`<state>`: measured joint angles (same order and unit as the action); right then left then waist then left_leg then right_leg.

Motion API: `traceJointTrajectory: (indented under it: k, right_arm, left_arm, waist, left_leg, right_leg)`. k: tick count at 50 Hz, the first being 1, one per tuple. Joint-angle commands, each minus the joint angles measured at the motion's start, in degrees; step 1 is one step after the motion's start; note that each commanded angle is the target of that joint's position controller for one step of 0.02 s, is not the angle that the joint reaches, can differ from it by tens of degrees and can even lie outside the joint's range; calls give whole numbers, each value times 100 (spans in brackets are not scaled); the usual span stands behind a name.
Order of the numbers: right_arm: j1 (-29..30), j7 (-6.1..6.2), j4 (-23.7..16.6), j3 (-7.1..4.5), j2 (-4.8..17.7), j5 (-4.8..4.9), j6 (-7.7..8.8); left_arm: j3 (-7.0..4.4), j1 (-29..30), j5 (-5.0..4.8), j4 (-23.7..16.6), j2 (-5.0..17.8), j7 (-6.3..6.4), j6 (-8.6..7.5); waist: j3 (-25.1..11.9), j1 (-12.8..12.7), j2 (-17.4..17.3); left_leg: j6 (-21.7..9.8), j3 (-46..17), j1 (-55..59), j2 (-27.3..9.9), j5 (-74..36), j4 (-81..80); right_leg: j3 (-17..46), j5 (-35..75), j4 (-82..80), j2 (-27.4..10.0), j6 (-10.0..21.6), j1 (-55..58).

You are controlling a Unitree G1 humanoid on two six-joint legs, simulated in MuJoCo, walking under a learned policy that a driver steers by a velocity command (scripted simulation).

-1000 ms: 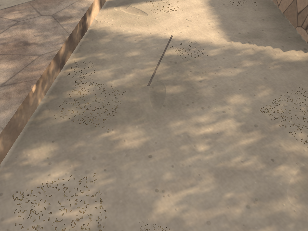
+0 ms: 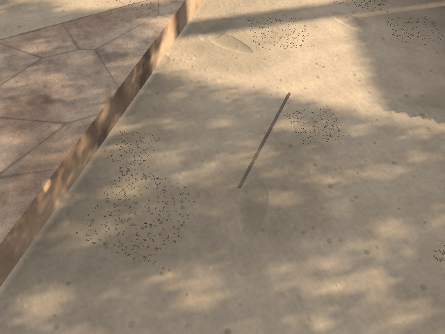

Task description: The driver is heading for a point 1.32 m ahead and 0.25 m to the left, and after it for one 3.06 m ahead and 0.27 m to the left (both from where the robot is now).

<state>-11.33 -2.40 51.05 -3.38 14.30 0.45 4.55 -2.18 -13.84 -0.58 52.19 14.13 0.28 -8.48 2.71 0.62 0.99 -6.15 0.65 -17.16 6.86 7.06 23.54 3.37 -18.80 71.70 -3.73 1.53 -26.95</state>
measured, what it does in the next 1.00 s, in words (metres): walks ahead, turning left: right foot, then left foot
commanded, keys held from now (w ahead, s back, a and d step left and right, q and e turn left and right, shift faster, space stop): w+q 0.82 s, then w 0.08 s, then w+e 0.10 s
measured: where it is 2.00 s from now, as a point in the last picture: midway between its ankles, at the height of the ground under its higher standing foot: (149, 189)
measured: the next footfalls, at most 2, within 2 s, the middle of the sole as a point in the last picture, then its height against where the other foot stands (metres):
right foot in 0.32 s outside the picture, level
left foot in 0.86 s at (162, 315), level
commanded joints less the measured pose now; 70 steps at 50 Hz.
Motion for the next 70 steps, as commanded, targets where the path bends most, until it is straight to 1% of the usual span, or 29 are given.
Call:
traceJointTrajectory:
  k: [1, 5, 10, 13, 15, 16, 17, 18, 19, 20, 22, 26, 33, 38, 41, 42, 43, 44, 45, 46, 47, 48, 49, 52, 55, 60, 65, 68, 70]
  right_arm:
    - [191, 75, -441, -76, 599, 18, 107]
    - [-352, 259, -401, -156, 900, 45, 78]
    - [-884, 315, -323, -180, 968, 140, -8]
    - [-870, 360, -379, -196, 985, 120, -67]
    - [-756, 359, -482, -144, 812, 70, -98]
    - [-722, 324, -601, -17, 474, -5, -76]
    - [-1490, 295, -768, 111, 62, 121, 6]
    - [-1612, 298, -728, 42, 577, 247, 23]
    - [-1087, 310, -744, -75, 1024, 245, -18]
    - [-751, 325, -808, -100, 1006, 175, -63]
    - [-568, 292, -908, -141, 825, 107, -121]
    - [-437, 227, -1115, -95, 474, 117, -251]
    - [594, 41, -1555, -34, 350, 92, -200]
    - [1276, -120, -1949, -26, 383, 114, -201]
    - [811, -136, -1971, -179, 678, 81, -249]
    - [42, -107, -1779, -311, 876, 82, -260]
    - [-992, 0, -1489, -503, 1231, 81, -288]
    - [-1279, 118, -1396, -600, 1884, 88, -286]
    - [-1448, 96, -1526, -495, 1743, 54, -196]
    - [-1336, 56, -1402, -374, 1316, -8, -132]
    - [-960, 50, -1398, -312, 1150, 15, -98]
    - [-484, 53, -1434, -228, 918, 18, -75]
    - [-215, 53, -1458, -164, 733, -31, -38]
    - [-134, 60, -1271, -176, 791, -72, 120]
    - [-325, 133, -1028, -183, 813, -129, 195]
    - [-455, 237, -830, -146, 883, -117, 194]
    - [-872, 292, -531, -177, 1013, -50, 38]
    - [-724, 360, -545, -215, 1188, -18, -101]
    - [-606, 439, -600, -265, 1375, -17, -177]
  left_arm:
    - [-175, -450, 98, -420, 480, 81, 79]
    - [-133, 703, 167, -916, 415, 122, 150]
    - [-96, 1579, 14, -1291, 477, 7, 105]
    - [-185, 1521, -11, -1397, 774, -69, 15]
    - [-296, 675, 25, -1222, 966, -49, -49]
    - [-385, -212, 106, -1127, 1273, -7, -70]
    - [-518, -830, 187, -977, 1796, 3, 21]
    - [-443, -832, 114, -986, 1356, -37, 57]
    - [-318, -529, 94, -1126, 871, -37, 69]
    - [-262, -206, 106, -1171, 754, -44, 105]
    - [-194, 145, 133, -1124, 580, -60, 140]
    - [-286, 17, 86, -954, 749, -79, 67]
    - [-380, -203, 70, -789, 1062, 4, 181]
    - [-437, -502, -46, -637, 1279, 21, 338]
    - [-501, -399, -98, -676, 1532, 74, 447]
    - [-487, -350, -124, -681, 1531, 94, 491]
    - [-407, -391, -83, -714, 1376, 114, 476]
    - [-137, -848, 191, -974, 558, 27, 366]
    - [-81, -721, 12, -1067, 672, -53, 124]
    - [-216, -104, -265, -1139, 1134, -104, 42]
    - [-182, 66, -277, -1200, 1083, -96, 30]
    - [-185, 93, -142, -1096, 1044, -48, 78]
    - [-220, -46, -71, -1035, 1065, -44, 163]
    - [-197, -408, -69, -891, 815, -58, 412]
    - [-189, -28, -67, -1013, 705, -13, 488]
    - [-148, 639, -48, -1248, 514, -136, 413]
    - [-70, 1319, -49, -1697, 368, -368, 389]
    - [-114, 1236, -47, -1916, 475, -489, 404]
    - [-280, 427, -41, -1843, 791, -462, 448]
  waist:
    - [-280, -342, -164]
    - [-21, -19, -341]
    - [-161, 347, -552]
    - [-244, 188, -667]
    - [-604, -257, -720]
    - [-1361, -632, -251]
    - [-2153, -387, 1554]
    - [-2080, -382, 1635]
    - [-1321, -518, 810]
    - [-865, -429, 306]
    - [-360, -176, 373]
    - [-250, -105, 399]
    - [-40, -406, 253]
    - [219, -538, 263]
    - [-245, -106, 523]
    - [-662, 360, 452]
    - [-1168, 847, 184]
    - [-1642, 423, -1409]
    - [-2676, 518, -1322]
    - [-1951, 710, -655]
    - [-1318, 494, -514]
    - [-938, 244, -196]
    - [-756, 30, -315]
    - [-562, -225, -389]
    - [-212, -95, -343]
    - [11, 201, -393]
    - [260, 482, -311]
    - [38, 249, -513]
    - [-560, -251, -729]
  left_leg:
    - [-1195, -1806, 168, -1546, -923, -1386]
    - [-935, -1392, -278, -1162, -706, -1387]
    - [-658, -1796, 223, -1280, -26, -931]
    - [-531, -2364, 793, -1515, 132, -352]
    - [-308, -2343, 711, -1217, -166, 463]
    - [-105, -1878, 118, -847, 218, 1969]
    - [275, -983, -1864, -12, 2278, 3824]
    - [323, -1100, -2791, -454, 2654, 4881]
    - [344, -1159, -2970, -686, 2107, 5197]
    - [404, -974, -2781, -901, 1606, 5135]
    - [465, -897, -2387, -1201, 1111, 4628]
    - [552, -682, -2354, -1342, 648, 4142]
    - [538, -330, -2370, -1301, -844, 2211]
    - [293, 89, -2308, -1154, -314, 1486]
    - [-54, 551, -1211, -625, 522, 1322]
    - [-245, 630, -107, -363, 342, 942]
    - [-482, 220, 1639, -429, 39, 702]
    - [-1232, -2444, 3791, -2073, 31, 681]
    - [-1931, -4855, 4306, -2897, 839, -421]
    - [-1534, -3912, 3830, -2722, 553, -585]
    - [-1284, -3000, 2950, -2527, 80, -567]
    - [-1064, -2323, 2073, -2283, -423, -624]
    - [-962, -1884, 1458, -2099, -781, -787]
    - [-912, -1156, 719, -1961, -1184, -1303]
    - [-750, -496, 722, -1849, -1421, -1515]
    - [-392, 216, 1137, -1767, -1215, -1663]
    - [-321, 431, 2277, -2177, -1777, -1295]
    - [-148, 654, 2549, -2262, -3672, -556]
    - [-1, 825, 2436, -2183, -5509, 730]
  right_leg:
    - [118, 236, -586, -372, -182, -544]
    - [-83, 1716, -2573, -113, -421, -503]
    - [13, 2407, -4084, 267, -446, 2]
    - [166, 1735, -4455, 279, -281, 246]
    - [75, 1418, -4772, 228, 2, 1400]
    - [785, 1231, -4672, -606, 370, 2801]
    - [3194, 479, -5024, -1967, 1301, 4805]
    - [4311, -703, -5354, -2266, 1425, 4801]
    - [3431, -680, -5444, -1977, 1137, 4108]
    - [2512, 41, -5511, -1692, 932, 3361]
    - [1424, 1039, -5831, -1207, 765, 2405]
    - [442, 2039, -6218, -1086, 901, 2142]
    - [-720, 2492, -6296, -1042, 790, 2497]
    - [-1082, 2844, -6010, -1303, 651, 3096]
    - [-1415, 5394, -4840, -1285, 481, 3235]
    - [-1553, 5843, -3831, -1148, 381, 2964]
    - [-1608, 4984, -2427, -927, 178, 1888]
    - [-1502, -263, -294, -156, -135, -680]
    - [-175, -1670, 802, 414, -184, -1625]
    - [82, -1147, 916, 82, -106, -2109]
    - [-23, -653, 515, -180, -26, -2032]
    - [-45, -253, 117, -436, -57, -1674]
    - [26, 24, -168, -584, -80, -1254]
    - [27, 545, -462, -634, -199, -811]
    - [221, 1322, -1067, -510, -308, -1309]
    - [31, 2775, -2771, -193, -211, -1334]
    - [-271, 2279, -3536, -92, 28, -1871]
    - [-706, 1376, -3666, 206, 297, -1401]
    - [-1009, 883, -3607, 641, 573, -168]
Keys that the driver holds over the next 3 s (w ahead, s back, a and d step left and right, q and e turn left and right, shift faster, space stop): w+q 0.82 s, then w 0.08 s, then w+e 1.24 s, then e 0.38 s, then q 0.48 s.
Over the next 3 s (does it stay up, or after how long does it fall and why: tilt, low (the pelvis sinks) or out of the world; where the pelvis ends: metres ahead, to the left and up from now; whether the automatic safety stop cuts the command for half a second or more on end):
stays up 1.28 0.23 -0.01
